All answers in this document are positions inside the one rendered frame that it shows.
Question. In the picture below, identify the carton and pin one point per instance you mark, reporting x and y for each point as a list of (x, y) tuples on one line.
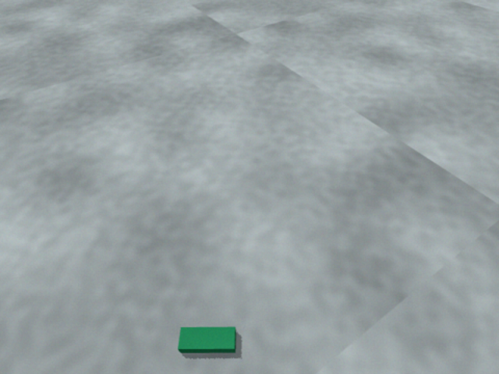
[(207, 340)]

